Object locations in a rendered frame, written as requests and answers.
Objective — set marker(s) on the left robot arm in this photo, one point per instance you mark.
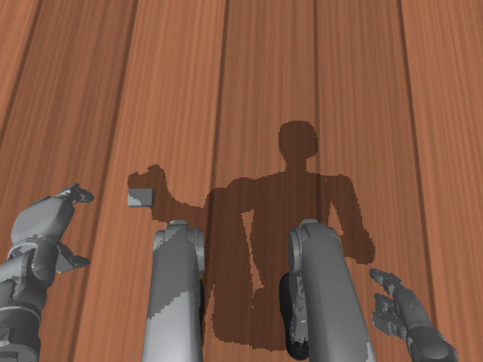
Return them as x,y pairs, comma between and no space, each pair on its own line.
24,279

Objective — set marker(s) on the left robot hand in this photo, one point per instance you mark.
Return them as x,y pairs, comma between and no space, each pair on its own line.
48,218

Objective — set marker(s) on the right robot hand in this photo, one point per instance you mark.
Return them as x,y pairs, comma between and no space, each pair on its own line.
396,316

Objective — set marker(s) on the right robot arm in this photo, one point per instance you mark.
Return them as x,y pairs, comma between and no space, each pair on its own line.
427,344

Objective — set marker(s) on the small box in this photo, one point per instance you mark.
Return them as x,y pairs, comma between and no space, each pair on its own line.
141,197

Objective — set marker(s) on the right robot foot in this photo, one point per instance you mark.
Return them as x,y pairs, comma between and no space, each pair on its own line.
298,351

